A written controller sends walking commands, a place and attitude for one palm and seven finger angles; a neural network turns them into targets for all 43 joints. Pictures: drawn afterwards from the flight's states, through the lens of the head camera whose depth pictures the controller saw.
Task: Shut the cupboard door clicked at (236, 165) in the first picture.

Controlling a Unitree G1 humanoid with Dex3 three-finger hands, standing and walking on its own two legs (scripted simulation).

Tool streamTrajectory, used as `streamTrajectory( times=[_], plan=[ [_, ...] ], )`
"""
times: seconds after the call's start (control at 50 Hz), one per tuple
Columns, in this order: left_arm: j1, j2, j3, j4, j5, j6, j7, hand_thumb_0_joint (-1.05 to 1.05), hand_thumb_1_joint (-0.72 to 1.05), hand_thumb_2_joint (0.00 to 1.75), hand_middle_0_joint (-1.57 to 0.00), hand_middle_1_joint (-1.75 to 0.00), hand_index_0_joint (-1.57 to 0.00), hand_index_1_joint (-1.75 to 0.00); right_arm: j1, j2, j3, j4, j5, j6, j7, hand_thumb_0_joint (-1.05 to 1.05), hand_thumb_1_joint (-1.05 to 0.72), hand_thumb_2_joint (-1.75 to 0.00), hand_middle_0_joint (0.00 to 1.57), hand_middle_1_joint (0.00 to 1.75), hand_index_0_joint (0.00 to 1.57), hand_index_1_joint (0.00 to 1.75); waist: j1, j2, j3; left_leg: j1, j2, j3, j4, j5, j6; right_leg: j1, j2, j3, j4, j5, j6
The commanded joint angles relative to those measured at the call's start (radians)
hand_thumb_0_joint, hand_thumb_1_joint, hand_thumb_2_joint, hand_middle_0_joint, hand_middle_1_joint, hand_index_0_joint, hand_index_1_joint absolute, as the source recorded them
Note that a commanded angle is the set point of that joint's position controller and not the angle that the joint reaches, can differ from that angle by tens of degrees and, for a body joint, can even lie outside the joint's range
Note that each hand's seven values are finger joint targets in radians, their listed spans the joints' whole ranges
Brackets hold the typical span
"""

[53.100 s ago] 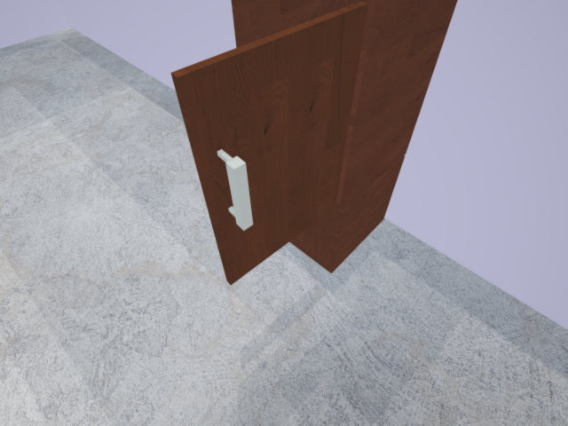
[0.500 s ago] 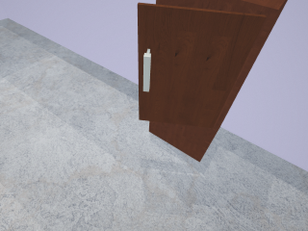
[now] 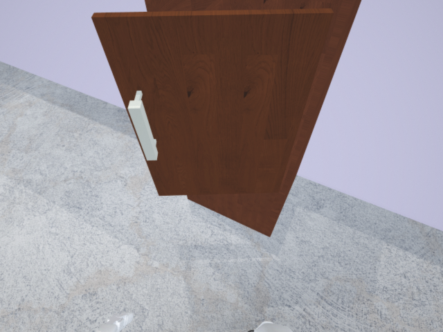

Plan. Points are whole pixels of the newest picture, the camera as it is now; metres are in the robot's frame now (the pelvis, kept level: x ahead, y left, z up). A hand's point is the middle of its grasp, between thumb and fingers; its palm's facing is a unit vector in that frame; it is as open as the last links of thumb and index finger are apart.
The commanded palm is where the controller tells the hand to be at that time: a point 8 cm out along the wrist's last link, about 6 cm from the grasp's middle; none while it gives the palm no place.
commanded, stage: come to a stop and stand still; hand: left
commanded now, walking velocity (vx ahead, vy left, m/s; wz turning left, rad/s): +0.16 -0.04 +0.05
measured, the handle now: (146, 127) +0.54 +0.19 +0.03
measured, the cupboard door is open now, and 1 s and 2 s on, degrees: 29 29 29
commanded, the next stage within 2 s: look again from close up in 1.96 s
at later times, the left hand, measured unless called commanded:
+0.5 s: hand out of the picture +0.10 +0.16 -0.16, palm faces +0.08 -0.97 -0.22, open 7.3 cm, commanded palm none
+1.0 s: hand out of the picture +0.12 +0.24 -0.14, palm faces -0.04 -0.96 -0.27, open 7.4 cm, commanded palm none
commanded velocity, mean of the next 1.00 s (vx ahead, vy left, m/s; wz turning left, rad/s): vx -0.08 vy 0.03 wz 0.00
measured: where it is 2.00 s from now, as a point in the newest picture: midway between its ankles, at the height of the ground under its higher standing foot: outside the picture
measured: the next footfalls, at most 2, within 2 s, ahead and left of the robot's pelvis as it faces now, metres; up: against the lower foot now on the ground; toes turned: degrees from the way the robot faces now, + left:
left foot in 0.26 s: +0.14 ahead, +0.09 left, +0.00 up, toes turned +7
left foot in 0.76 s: +0.08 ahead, +0.12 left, +0.00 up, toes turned -4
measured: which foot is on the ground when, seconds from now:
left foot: up 0.00-0.24, down 0.26-0.50, up 0.52-0.74, down 0.76-1.00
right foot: down 0.00-1.00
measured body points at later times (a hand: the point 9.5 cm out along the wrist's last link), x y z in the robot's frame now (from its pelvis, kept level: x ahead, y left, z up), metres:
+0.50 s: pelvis +0.08 -0.02 +0.01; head +0.12 -0.02 +0.46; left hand +0.09 +0.21 -0.14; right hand +0.20 -0.25 -0.14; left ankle +0.10 +0.09 -0.72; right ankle +0.07 -0.10 -0.72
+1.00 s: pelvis +0.04 +0.05 +0.01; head +0.04 +0.03 +0.46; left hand +0.12 +0.29 -0.12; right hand +0.08 -0.19 -0.14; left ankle +0.04 +0.11 -0.72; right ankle +0.07 -0.09 -0.72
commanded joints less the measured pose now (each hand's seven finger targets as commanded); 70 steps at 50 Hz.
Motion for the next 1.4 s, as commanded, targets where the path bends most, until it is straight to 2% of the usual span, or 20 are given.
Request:
streamTrajectory(
  times=[0.0,0.04,0.18,0.24,0.3,0.34,0.42,0.46,0.48,0.5,0.58,0.6,0.64,0.68,0.7,0.74,0.8,0.86,0.96,1.38],
  plan=[
    [0.149,0.122,0.023,0.007,-0.010,0.011,0.043,0.00,0.90,0.90,-0.20,-0.30,-0.20,-0.30,-0.062,-0.075,-0.024,-0.111,0.000,-0.021,-0.008,0.00,-0.90,-0.90,0.20,0.30,0.20,0.30,0.061,-0.131,-0.084,-0.342,0.010,-0.082,0.283,0.089,0.029,0.225,-0.296,0.294,-0.398,0.020,-0.162],
    [0.109,0.079,0.008,0.000,-0.003,-0.001,0.044,0.00,0.90,0.90,-0.20,-0.30,-0.20,-0.30,-0.009,-0.037,-0.015,-0.088,-0.008,-0.005,-0.004,0.00,-0.90,-0.90,0.20,0.30,0.20,0.30,0.012,-0.124,-0.093,-0.247,0.003,-0.050,0.159,0.128,0.015,0.132,-0.254,0.180,-0.412,0.104,-0.144],
    [0.128,0.071,-0.010,0.037,-0.009,-0.007,0.054,0.00,0.90,0.90,-0.20,-0.30,-0.20,-0.30,-0.056,-0.008,0.015,-0.086,0.006,-0.003,-0.009,0.00,-0.90,-0.90,0.20,0.30,0.20,0.30,0.010,-0.067,-0.126,-0.046,-0.058,-0.037,-0.359,0.335,-0.014,0.179,-0.206,0.138,-0.289,0.457,-0.104],
    [0.175,0.065,-0.016,0.036,-0.019,0.017,0.070,0.00,0.90,0.90,-0.20,-0.30,-0.20,-0.30,-0.126,-0.119,0.004,-0.112,0.007,-0.005,-0.021,0.00,-0.90,-0.90,0.20,0.30,0.20,0.30,0.045,-0.001,-0.099,0.017,0.065,-0.135,-0.448,0.802,0.053,0.151,-0.131,0.110,-0.230,0.313,0.015],
    [0.202,0.099,-0.009,0.029,-0.012,0.041,0.072,0.00,0.90,0.90,-0.20,-0.30,-0.20,-0.30,-0.185,-0.144,-0.004,-0.137,0.006,0.007,-0.033,0.00,-0.90,-0.90,0.20,0.30,0.20,0.30,0.057,0.117,-0.085,0.006,0.073,-0.134,-0.437,0.916,0.082,0.177,-0.115,0.109,-0.159,0.321,0.019],
    [0.206,0.114,-0.001,0.015,-0.010,0.047,0.072,0.00,0.90,0.90,-0.20,-0.30,-0.20,-0.30,-0.193,-0.168,-0.016,-0.162,0.005,0.018,-0.036,0.00,-0.90,-0.90,0.20,0.30,0.20,0.30,0.054,0.101,-0.134,0.032,0.084,-0.141,-0.427,0.957,0.093,0.190,-0.105,0.101,-0.116,0.315,0.017],
    [0.218,0.129,0.007,-0.015,-0.002,0.054,0.071,0.00,0.90,0.90,-0.20,-0.30,-0.20,-0.30,-0.235,-0.183,-0.035,-0.210,0.005,0.033,-0.034,0.00,-0.90,-0.90,0.20,0.30,0.20,0.30,0.060,-0.016,-0.184,0.014,0.051,-0.112,-0.352,0.792,0.079,0.200,-0.141,0.160,-0.126,0.406,-0.012],
    [0.206,0.158,0.015,-0.029,0.004,0.054,0.070,0.00,0.90,0.90,-0.20,-0.30,-0.20,-0.30,-0.235,-0.152,-0.037,-0.220,0.006,0.045,-0.027,0.00,-0.90,-0.90,0.20,0.30,0.20,0.30,0.055,-0.141,-0.170,-0.054,-0.052,-0.040,-0.227,0.504,0.028,0.213,-0.262,0.256,-0.189,0.567,-0.088],
    [0.209,0.163,0.017,-0.028,0.008,0.055,0.070,0.00,0.90,0.90,-0.20,-0.30,-0.20,-0.30,-0.246,-0.127,-0.032,-0.227,0.007,0.052,-0.023,0.00,-0.90,-0.90,0.20,0.30,0.20,0.30,0.066,-0.202,-0.136,-0.119,-0.108,-0.037,-0.138,0.187,0.009,0.217,-0.317,0.290,-0.231,0.661,-0.139],
    [0.196,0.160,0.015,-0.028,0.009,0.056,0.069,0.00,0.90,0.90,-0.20,-0.30,-0.20,-0.30,-0.275,-0.117,-0.033,-0.228,0.009,0.060,-0.022,0.00,-0.90,-0.90,0.20,0.30,0.20,0.30,0.073,-0.184,-0.106,-0.164,-0.121,-0.067,-0.028,0.034,0.006,0.196,-0.351,0.302,-0.260,0.681,-0.182],
    [0.143,0.167,0.018,-0.037,0.012,0.052,0.068,0.00,0.90,0.90,-0.20,-0.30,-0.20,-0.30,-0.279,-0.096,-0.024,-0.209,0.015,0.055,-0.015,0.00,-0.90,-0.90,0.20,0.30,0.20,0.30,0.060,-0.156,-0.098,-0.199,-0.106,-0.084,-0.036,0.027,-0.001,0.256,-0.292,0.213,-0.234,0.646,-0.170],
    [0.250,0.180,0.004,-0.067,0.011,0.030,0.111,0.00,0.90,0.90,-0.20,-0.30,-0.20,-0.30,-0.296,-0.128,-0.031,-0.296,0.017,0.013,-0.018,0.00,-0.90,-0.90,0.20,0.30,0.20,0.30,0.063,-0.090,-0.243,-0.263,-0.172,-0.035,-0.050,-0.050,-0.012,0.461,-0.282,0.387,-0.132,1.313,-0.114],
    [0.242,0.234,0.020,-0.114,0.005,0.016,0.105,0.00,0.90,0.90,-0.20,-0.30,-0.20,-0.30,-0.284,-0.106,-0.028,-0.330,0.030,0.008,-0.002,0.00,-0.90,-0.90,0.20,0.30,0.20,0.30,0.068,-0.073,-0.305,-0.239,-0.141,-0.072,-0.148,0.122,0.030,0.480,-0.275,0.267,-0.058,0.980,-0.129],
    [0.188,0.205,0.005,-0.130,0.004,0.024,0.097,0.00,0.90,0.90,-0.20,-0.30,-0.20,-0.30,-0.224,-0.086,-0.015,-0.319,0.021,0.008,-0.001,0.00,-0.90,-0.90,0.20,0.30,0.20,0.30,0.041,-0.060,-0.244,-0.096,-0.157,-0.041,-0.369,0.231,0.031,0.354,-0.210,0.179,-0.046,0.719,-0.080],
    [0.173,0.190,-0.003,-0.128,-0.003,0.029,0.095,0.00,0.90,0.90,-0.20,-0.30,-0.20,-0.30,-0.177,-0.097,-0.015,-0.302,0.018,0.005,0.001,0.00,-0.90,-0.90,0.20,0.30,0.20,0.30,0.021,-0.089,-0.206,-0.028,-0.125,-0.063,-0.469,0.345,0.038,0.273,-0.180,0.154,-0.029,0.536,-0.037],
    [0.194,0.129,-0.013,-0.132,-0.011,0.043,0.090,0.00,0.90,0.90,-0.20,-0.30,-0.20,-0.30,-0.185,-0.164,-0.015,-0.309,0.003,-0.002,-0.003,0.00,-0.90,-0.90,0.20,0.30,0.20,0.30,0.063,0.024,-0.129,-0.038,0.031,-0.187,-0.450,0.618,0.095,0.158,-0.091,0.107,-0.085,0.124,0.027],
    [0.159,0.124,-0.025,-0.119,-0.009,0.056,0.076,0.00,0.90,0.90,-0.20,-0.30,-0.20,-0.30,-0.203,-0.158,0.003,-0.302,0.001,-0.010,-0.010,0.00,-0.90,-0.90,0.20,0.30,0.20,0.30,0.066,0.144,-0.018,-0.144,0.021,-0.252,-0.558,0.496,0.111,0.158,-0.040,0.086,-0.092,-0.092,0.034],
    [0.162,0.126,-0.030,-0.108,-0.005,0.058,0.061,0.00,0.90,0.90,-0.20,-0.30,-0.20,-0.30,-0.204,-0.175,0.006,-0.298,0.000,-0.011,-0.006,0.00,-0.90,-0.90,0.20,0.30,0.20,0.30,0.069,0.026,0.020,-0.202,-0.008,-0.252,-0.628,0.150,0.102,0.161,-0.045,0.112,-0.143,-0.097,0.029],
    [0.166,0.133,-0.030,-0.102,-0.003,0.054,0.055,0.00,0.90,0.90,-0.20,-0.30,-0.20,-0.30,-0.167,-0.181,0.007,-0.268,-0.004,-0.015,-0.001,0.00,-0.90,-0.90,0.20,0.30,0.20,0.30,0.061,-0.022,0.000,-0.203,-0.025,-0.258,-0.675,0.022,0.099,0.158,-0.053,0.127,-0.155,-0.125,0.026],
    [0.228,0.091,-0.053,0.036,-0.011,0.029,0.066,0.00,0.90,0.90,-0.20,-0.30,-0.20,-0.30,-0.108,-0.137,0.027,-0.115,0.011,-0.042,-0.022,0.00,-0.90,-0.90,0.20,0.30,0.20,0.30,0.049,-0.023,-0.058,-0.006,-0.039,-0.161,-0.556,0.484,0.091,0.197,-0.086,0.169,-0.171,0.120,0.022]
  ],
)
